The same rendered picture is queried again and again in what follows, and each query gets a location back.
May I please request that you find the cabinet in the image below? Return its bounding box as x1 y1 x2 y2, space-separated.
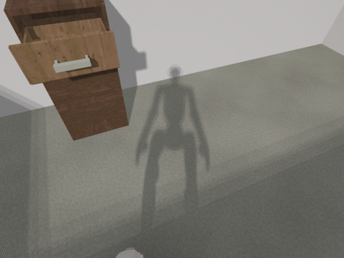
4 0 128 141

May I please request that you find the handle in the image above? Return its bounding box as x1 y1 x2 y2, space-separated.
53 55 91 73

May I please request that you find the drawer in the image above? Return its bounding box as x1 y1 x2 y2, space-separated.
8 18 120 85

